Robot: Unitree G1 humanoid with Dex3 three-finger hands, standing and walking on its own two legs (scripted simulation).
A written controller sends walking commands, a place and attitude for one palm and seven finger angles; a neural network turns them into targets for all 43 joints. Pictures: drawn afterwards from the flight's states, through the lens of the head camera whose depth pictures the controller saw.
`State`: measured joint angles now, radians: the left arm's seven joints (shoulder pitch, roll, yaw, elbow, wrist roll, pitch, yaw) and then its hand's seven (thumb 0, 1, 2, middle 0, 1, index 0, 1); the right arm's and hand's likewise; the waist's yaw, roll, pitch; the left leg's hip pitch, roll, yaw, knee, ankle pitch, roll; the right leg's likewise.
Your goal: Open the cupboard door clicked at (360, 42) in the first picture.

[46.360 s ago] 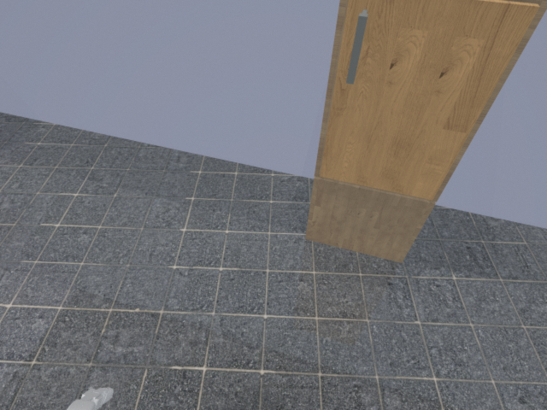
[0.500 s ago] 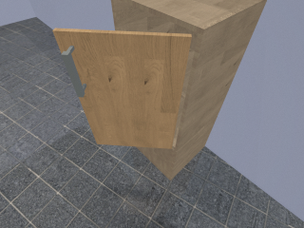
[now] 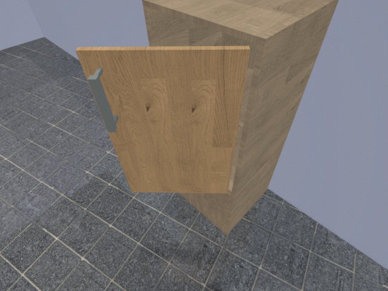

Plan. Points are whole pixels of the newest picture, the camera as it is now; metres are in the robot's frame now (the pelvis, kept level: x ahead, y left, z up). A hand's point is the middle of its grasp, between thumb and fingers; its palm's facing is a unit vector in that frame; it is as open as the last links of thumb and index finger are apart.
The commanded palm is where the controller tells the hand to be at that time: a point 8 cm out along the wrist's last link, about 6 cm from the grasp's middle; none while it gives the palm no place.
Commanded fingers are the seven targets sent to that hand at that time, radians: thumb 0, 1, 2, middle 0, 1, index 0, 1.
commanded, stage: look again from close up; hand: left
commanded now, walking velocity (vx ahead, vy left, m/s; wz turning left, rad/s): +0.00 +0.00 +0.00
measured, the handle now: (106, 101) +0.52 +0.25 +0.12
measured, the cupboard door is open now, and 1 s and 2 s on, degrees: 43 43 43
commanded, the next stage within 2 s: raise the hand with hooked fingers in 0.08 s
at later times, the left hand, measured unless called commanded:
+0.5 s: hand (111, 247) +0.20 +0.17 +0.02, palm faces +0.02 -1.00 +0.01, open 8.1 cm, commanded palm +0.12 +0.25 -0.03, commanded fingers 0.00 0.50 0.73 -0.23 -0.56 -0.23 -0.56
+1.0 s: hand (89, 238) +0.21 +0.22 +0.03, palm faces +0.00 -1.00 -0.04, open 11.0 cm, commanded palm +0.17 +0.27 +0.04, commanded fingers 0.00 -0.08 0.48 -0.27 -0.93 -0.27 -0.93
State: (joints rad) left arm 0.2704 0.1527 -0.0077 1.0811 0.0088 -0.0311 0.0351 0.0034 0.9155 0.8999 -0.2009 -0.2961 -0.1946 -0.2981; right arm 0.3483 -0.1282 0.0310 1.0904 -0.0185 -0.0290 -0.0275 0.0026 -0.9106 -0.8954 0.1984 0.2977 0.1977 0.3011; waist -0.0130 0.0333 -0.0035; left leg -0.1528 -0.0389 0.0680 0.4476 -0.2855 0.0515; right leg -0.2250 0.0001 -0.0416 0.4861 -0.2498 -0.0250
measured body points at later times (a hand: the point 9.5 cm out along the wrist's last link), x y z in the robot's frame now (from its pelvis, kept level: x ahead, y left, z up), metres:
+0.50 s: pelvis -0.01 +0.00 -0.03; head +0.00 +0.02 +0.42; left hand +0.19 +0.23 +0.02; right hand +0.19 -0.25 -0.07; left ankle -0.03 +0.08 -0.74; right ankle +0.01 -0.10 -0.74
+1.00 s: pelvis -0.02 -0.02 -0.04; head +0.01 -0.02 +0.41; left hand +0.21 +0.27 +0.04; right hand +0.13 -0.24 -0.13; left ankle -0.03 +0.08 -0.74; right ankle +0.01 -0.10 -0.74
